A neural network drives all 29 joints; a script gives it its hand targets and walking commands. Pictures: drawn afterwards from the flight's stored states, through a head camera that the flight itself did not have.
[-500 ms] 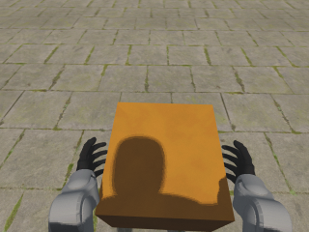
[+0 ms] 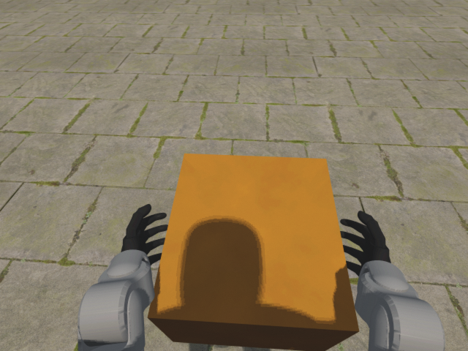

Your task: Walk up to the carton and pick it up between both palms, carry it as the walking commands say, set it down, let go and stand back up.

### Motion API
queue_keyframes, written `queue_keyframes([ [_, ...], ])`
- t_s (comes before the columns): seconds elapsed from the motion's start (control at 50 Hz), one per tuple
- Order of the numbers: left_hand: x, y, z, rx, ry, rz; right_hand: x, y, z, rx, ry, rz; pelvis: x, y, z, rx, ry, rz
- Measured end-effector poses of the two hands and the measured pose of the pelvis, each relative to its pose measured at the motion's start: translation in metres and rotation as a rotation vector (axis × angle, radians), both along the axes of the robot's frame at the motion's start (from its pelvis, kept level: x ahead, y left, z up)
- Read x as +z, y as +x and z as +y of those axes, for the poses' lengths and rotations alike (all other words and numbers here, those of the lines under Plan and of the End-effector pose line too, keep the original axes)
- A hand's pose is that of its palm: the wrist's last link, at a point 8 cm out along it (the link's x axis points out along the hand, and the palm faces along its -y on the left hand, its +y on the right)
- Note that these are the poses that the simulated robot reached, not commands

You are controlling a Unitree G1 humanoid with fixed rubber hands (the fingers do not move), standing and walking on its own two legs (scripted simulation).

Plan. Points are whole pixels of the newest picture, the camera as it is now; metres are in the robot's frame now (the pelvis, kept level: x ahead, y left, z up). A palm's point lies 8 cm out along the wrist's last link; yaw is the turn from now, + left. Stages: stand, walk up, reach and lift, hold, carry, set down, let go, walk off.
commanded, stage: carry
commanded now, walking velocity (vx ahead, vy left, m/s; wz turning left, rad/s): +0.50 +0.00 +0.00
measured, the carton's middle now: (250, 248) +0.31 +0.00 +0.03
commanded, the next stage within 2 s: none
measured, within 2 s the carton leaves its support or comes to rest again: neither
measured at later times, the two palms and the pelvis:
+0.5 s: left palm (198, 115) +0.64 +0.13 +0.09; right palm (334, 118) +0.64 -0.21 +0.09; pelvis +0.39 -0.04 -0.01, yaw +1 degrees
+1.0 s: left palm (204, 56) +1.02 +0.15 +0.08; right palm (303, 56) +1.00 -0.18 +0.09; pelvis +0.76 -0.01 +0.00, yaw -2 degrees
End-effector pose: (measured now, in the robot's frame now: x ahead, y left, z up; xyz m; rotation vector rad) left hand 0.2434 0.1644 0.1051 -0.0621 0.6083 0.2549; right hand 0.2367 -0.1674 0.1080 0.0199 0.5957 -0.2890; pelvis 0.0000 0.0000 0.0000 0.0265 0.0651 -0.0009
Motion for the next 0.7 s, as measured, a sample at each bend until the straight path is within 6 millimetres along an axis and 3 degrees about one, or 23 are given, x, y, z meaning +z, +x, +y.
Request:
queue_keyframes([
  [0.04,-0.011,0.041,0.006,-0.007,-0.010,0.007,-0.009,0.037,0.006,-0.007,-0.011,0.009,-0.010,0.036,0.008,-0.013,0.018,0.001],
  [0.08,-0.021,0.076,0.009,-0.019,-0.013,0.062,-0.017,0.068,0.010,-0.020,-0.014,0.062,-0.007,0.064,0.014,-0.029,0.017,0.009],
  [0.22,-0.024,0.171,0.001,-0.079,-0.016,0.176,-0.019,0.143,0.002,-0.078,-0.002,0.179,0.021,0.152,0.017,-0.041,-0.040,0.011],
  [0.32,-0.013,0.242,-0.008,-0.068,-0.015,0.107,-0.007,0.219,-0.007,-0.065,-0.003,0.110,0.022,0.230,0.005,-0.022,-0.050,0.003],
  [0.4,-0.005,0.308,-0.018,-0.030,0.005,0.027,-0.004,0.298,-0.018,-0.026,0.009,0.031,0.009,0.304,-0.014,-0.013,-0.048,0.000],
  [0.48,-0.012,0.380,-0.035,0.001,0.028,0.001,-0.017,0.382,-0.035,0.006,0.022,0.003,-0.010,0.377,-0.037,0.006,-0.065,-0.010],
  [0.58,-0.018,0.440,-0.044,0.039,0.013,0.131,-0.021,0.454,-0.044,0.036,0.019,0.132,0.012,0.438,-0.053,0.055,-0.018,-0.007],
  [0.7,-0.002,0.512,-0.042,0.063,0.014,0.125,-0.008,0.533,-0.042,0.063,0.025,0.125,0.029,0.518,-0.056,0.043,0.006,0.002],
])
